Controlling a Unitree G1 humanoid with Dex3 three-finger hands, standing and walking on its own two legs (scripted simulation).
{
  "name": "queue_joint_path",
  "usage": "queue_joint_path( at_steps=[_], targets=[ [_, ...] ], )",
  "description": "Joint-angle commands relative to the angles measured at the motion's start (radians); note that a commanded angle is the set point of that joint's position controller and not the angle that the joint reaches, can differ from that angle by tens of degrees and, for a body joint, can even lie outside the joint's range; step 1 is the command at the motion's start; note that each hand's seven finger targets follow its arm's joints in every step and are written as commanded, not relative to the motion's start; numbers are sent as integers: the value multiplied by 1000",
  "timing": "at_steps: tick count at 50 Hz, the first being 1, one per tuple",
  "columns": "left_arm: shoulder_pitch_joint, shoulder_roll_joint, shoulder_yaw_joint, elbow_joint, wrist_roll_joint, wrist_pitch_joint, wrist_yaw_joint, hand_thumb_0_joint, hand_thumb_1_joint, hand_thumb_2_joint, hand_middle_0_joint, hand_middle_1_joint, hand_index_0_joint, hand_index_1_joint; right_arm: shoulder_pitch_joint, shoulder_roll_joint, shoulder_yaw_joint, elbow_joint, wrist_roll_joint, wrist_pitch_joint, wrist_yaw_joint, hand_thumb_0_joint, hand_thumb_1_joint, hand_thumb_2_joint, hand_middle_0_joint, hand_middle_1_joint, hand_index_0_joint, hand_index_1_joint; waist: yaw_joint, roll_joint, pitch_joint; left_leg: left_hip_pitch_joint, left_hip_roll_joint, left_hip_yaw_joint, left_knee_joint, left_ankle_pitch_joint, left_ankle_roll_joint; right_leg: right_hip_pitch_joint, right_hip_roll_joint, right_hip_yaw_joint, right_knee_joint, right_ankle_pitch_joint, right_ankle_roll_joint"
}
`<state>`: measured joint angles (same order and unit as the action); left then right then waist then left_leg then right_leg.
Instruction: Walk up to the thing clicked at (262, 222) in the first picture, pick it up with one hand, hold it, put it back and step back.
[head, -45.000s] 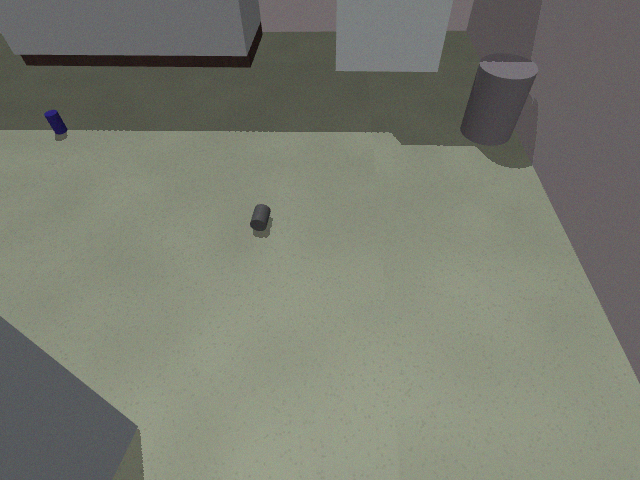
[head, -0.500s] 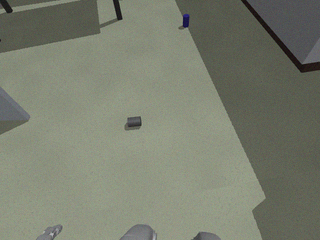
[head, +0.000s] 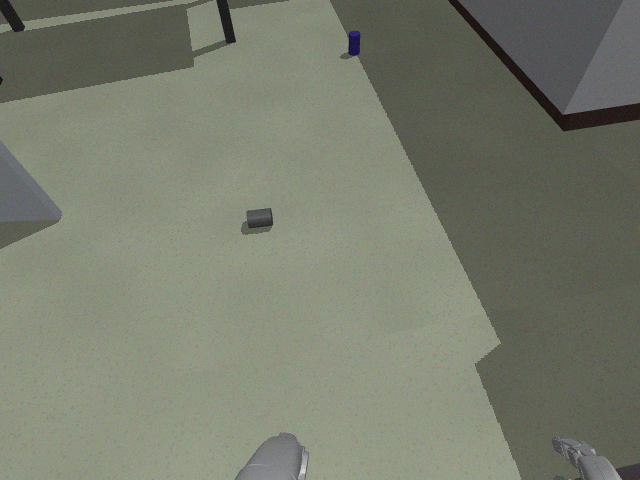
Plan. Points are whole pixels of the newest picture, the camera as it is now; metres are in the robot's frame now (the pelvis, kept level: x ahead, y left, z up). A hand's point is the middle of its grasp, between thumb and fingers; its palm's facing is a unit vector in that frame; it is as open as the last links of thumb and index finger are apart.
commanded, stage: step back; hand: left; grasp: from above
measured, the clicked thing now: (260, 218) +1.07 +0.34 -0.72
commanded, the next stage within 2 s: stand in 1.08 s
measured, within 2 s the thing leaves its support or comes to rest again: neither
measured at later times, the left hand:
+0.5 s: hand out of the picture +0.00 +0.28 -0.13, palm faces +0.07 -0.91 -0.41, open 7.4 cm
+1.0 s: hand out of the picture +0.06 +0.29 -0.14, palm faces +0.09 -0.93 -0.35, open 7.4 cm
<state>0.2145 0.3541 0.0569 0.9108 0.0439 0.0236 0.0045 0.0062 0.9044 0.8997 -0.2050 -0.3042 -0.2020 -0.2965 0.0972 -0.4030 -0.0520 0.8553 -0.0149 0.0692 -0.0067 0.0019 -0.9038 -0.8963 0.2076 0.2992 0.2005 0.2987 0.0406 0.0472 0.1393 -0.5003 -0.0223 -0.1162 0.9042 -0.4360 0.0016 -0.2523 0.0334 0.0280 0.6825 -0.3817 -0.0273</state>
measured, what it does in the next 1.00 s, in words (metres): steps on the spot: left foot, then left foot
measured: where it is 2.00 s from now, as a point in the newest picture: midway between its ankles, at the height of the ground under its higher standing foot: outside the picture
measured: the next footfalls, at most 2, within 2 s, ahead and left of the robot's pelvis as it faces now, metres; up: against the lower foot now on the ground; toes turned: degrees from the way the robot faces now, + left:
left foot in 0.22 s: -0.01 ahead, +0.14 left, +0.00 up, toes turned +3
left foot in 0.74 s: +0.07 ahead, +0.16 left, +0.00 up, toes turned +7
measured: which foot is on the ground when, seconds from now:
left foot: up 0.00-0.20, down 0.22-0.48, up 0.50-0.72, down 0.74-1.00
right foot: down 0.00-1.00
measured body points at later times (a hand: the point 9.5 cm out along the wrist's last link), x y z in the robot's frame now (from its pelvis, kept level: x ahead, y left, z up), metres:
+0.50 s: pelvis -0.04 -0.01 +0.01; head -0.03 -0.01 +0.45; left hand +0.00 +0.32 -0.11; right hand +0.04 -0.31 -0.13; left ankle -0.05 +0.14 -0.72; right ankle +0.00 -0.11 -0.72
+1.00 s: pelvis +0.01 +0.02 +0.01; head +0.02 +0.03 +0.46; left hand +0.05 +0.34 -0.12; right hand +0.15 -0.25 -0.11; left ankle +0.03 +0.15 -0.72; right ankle +0.00 -0.11 -0.72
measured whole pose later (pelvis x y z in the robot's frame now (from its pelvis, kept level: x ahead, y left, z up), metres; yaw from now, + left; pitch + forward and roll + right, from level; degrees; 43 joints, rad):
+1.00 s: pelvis +0.01 +0.02 +0.01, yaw +4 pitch -3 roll -1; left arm 0.14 0.37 0.03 1.05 0.01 -0.02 0.00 0.01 0.91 0.90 -0.20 -0.30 -0.20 -0.30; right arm 0.06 -0.32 -0.02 1.05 -0.01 -0.01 0.01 0.00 -0.90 -0.90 0.21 0.30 0.20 0.30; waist 0.03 -0.01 0.08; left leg -0.27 0.04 0.02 0.56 -0.24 -0.01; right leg -0.18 -0.01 -0.02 0.54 -0.31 0.01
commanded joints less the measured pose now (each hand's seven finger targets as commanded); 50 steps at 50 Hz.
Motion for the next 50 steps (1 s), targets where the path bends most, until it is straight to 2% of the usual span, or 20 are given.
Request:
queue_joint_path(
  at_steps=[1, 6, 8, 10, 11, 12, 13, 16, 20, 22, 23, 24, 25, 26, 30, 36, 38, 40, 45, 50],
  targets=[
    [-133, 290, 84, -106, 0, -50, 29, 0, 900, 900, -200, -300, -200, -300, 57, -184, -51, -26, 8, -29, -12, 0, -900, -900, 200, 300, 200, 300, -51, -135, -60, 19, -62, -62, 257, 8, -13, -131, -271, 243, -316, 46, -157],
    [-31, 306, 98, -76, 14, -57, 17, 0, 900, 900, -200, -300, -200, -300, 19, -173, -48, -23, -21, -56, 12, 0, -900, -900, 200, 300, 200, 300, 30, -227, -75, 15, 18, 29, -115, -76, -25, 47, -282, 281, -352, -318, -156],
    [-57, 317, 91, -73, 8, -49, 9, 0, 900, 900, -200, -300, -200, -300, 50, -170, -53, 2, -21, -71, 18, 0, -900, -900, 200, 300, 200, 300, 6, -243, -69, 176, 26, 89, -306, -95, -6, -53, -296, 262, -351, -314, -153],
    [-40, 273, 66, -67, 3, -33, 2, 0, 900, 900, -200, -300, -200, -300, 134, -160, -65, 58, -20, -86, 16, 0, -900, -900, 200, 300, 200, 300, -33, -148, -94, 397, -17, 113, -536, 60, 22, -134, -213, 141, -218, -226, -99],
    [-5, 218, 46, -66, -2, -31, 0, 0, 900, 900, -200, -300, -200, -300, 174, -203, -81, 69, -33, -96, 11, 0, -900, -900, 200, 300, 200, 300, -49, -2, -126, 527, 85, -89, -573, -43, 55, -282, -151, 78, -59, -204, -53],
    [-59, 179, 35, -73, -26, -35, -3, 0, 900, 900, -200, -300, -200, -300, 157, -283, -83, 53, -34, -102, 8, 0, -900, -900, 200, 300, 200, 300, -71, 166, -107, 420, 320, -483, -711, -419, 169, -381, -25, -50, 107, -185, 15],
    [-128, 277, 67, -65, -12, -40, 1, 0, 900, 900, -200, -300, -200, -300, 129, -332, -97, 43, -26, -105, 12, 0, -900, -900, 200, 300, 200, 300, -90, 79, -21, 219, 384, -540, -744, -475, 258, -302, -69, 39, 214, -199, 11],
    [-53, 235, 53, -30, -28, -50, -16, 0, 900, 900, -200, -300, -200, -300, 63, -230, -62, 39, -30, -124, 3, 0, -900, -900, 200, 300, 200, 300, -31, 61, -60, 301, 245, -245, -647, -167, 167, -242, -83, 32, 156, -58, 2],
    [-32, 221, 60, 6, -20, -59, -23, 0, 900, 900, -200, -300, -200, -300, 62, -230, -66, 40, -30, -102, 13, 0, -900, -900, 200, 300, 200, 300, -42, 123, -70, 154, 205, -131, -599, -157, 151, -5, -30, -61, -49, -34, 12],
    [38, 214, 65, 39, -13, -69, -12, 0, 900, 900, -200, -300, -200, -300, 39, -192, -52, 33, -16, -84, 15, 0, -900, -900, 200, 300, 200, 300, 12, 70, -78, 53, 158, -61, -465, -135, 103, 181, 0, -73, -214, 59, 0],
    [80, 240, 75, 50, -2, -75, -3, 0, 900, 900, -200, -300, -200, -300, 62, -149, -39, 28, -14, -80, 12, 0, -900, -900, 200, 300, 200, 300, 29, -25, -102, -29, 111, -22, -326, -128, 72, 287, -46, 34, -264, 6, -14],
    [111, 331, 93, 47, 6, -84, 5, 0, 900, 900, -200, -300, -200, -300, 36, -95, -24, 3, -8, -82, 9, 0, -900, -900, 200, 300, 200, 300, 54, -251, -101, -178, -42, 48, -68, -147, 26, 265, -284, 465, -446, -280, -105],
    [60, 376, 102, 24, 3, -86, 3, 0, 900, 900, -200, -300, -200, -300, 32, -161, -42, 16, -16, -80, -5, 0, -900, -900, 200, 300, 200, 300, 43, -195, -40, -117, -2, -21, 39, -158, 15, 98, -433, 602, -496, -381, -197],
    [13, 351, 99, -1, -7, -91, 4, 0, 900, 900, -200, -300, -200, -300, 81, -191, -49, 36, -9, -86, -3, 0, -900, -900, 200, 300, 200, 300, 11, -113, -29, -99, 24, -55, 64, -102, 15, 94, -423, 549, -467, -282, -222],
    [-63, 287, 74, -7, -13, -102, 7, 0, 900, 900, -200, -300, -200, -300, 150, -153, -44, 86, -10, -94, 7, 0, -900, -900, 200, 300, 200, 300, -26, -151, -66, 57, 53, -1, -25, 4, 0, 9, -307, 244, -384, 76, -154],
    [-74, 258, 42, -7, -34, -75, 8, 0, 900, 900, -200, -300, -200, -300, 114, -116, -38, 105, -14, -101, 3, 0, -900, -900, 200, 300, 200, 300, -44, -166, -137, 312, 26, 148, -438, 265, 10, -9, -221, 70, -164, 494, -79],
    [-47, 200, 18, -14, -42, -69, 7, 0, 900, 900, -200, -300, -200, -300, 105, -170, -47, 102, -22, -109, -8, 0, -900, -900, 200, 300, 200, 300, -33, -37, -203, 411, 177, -34, -458, 478, 67, -66, -155, 42, -82, 403, -15],
    [-43, 214, 23, 29, -50, -51, 13, 0, 900, 900, -200, -300, -200, -300, -3, -229, -49, 84, -6, -102, -3, 0, -900, -900, 200, 300, 200, 300, -8, 46, -190, 208, 293, -146, -508, 283, 171, 69, -63, -21, -59, -3, 4],
    [-67, 246, 24, 77, -37, -70, 9, 0, 900, 900, -200, -300, -200, -300, -59, -163, -18, 119, -3, -94, -1, 0, -900, -900, 200, 300, 200, 300, -17, 18, -167, 241, 155, 13, -447, 307, 45, 87, -141, 74, -217, 266, -25],
    [-110, 229, 14, 101, -42, -71, 12, 0, 900, 900, -200, -300, -200, -300, -86, -153, -14, 154, 0, -96, 1, 0, -900, -900, 200, 300, 200, 300, -25, -7, -194, 326, 169, 32, -470, 427, 53, 99, -141, 57, -254, 352, -9]
  ],
)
